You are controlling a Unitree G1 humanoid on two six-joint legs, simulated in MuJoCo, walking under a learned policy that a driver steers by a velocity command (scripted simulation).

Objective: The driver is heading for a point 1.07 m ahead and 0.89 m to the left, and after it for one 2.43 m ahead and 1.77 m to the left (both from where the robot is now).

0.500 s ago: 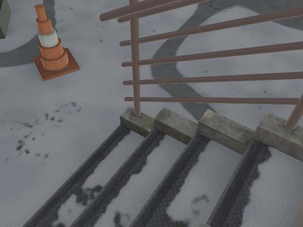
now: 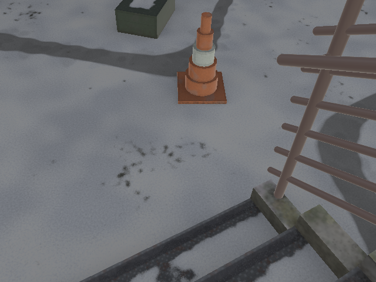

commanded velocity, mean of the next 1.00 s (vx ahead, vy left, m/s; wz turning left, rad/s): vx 0.48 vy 0.00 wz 0.59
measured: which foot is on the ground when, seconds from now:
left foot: up 0.00-0.02, down 0.04-0.36, up 0.38-0.66, down 0.68-1.00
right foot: down 0.00-0.04, up 0.06-0.32, down 0.34-0.70, up 0.72-1.00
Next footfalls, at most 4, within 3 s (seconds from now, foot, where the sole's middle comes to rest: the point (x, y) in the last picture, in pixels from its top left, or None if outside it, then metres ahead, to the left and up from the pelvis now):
0.04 left None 0.09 0.08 -0.84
0.34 right None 0.29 -0.12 -0.84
0.68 left None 0.37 0.17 -1.01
1.12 right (164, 275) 0.71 0.14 -1.18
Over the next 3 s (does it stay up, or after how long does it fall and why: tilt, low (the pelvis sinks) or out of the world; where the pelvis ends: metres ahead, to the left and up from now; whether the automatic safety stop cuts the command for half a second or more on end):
stays up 0.87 0.58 -0.60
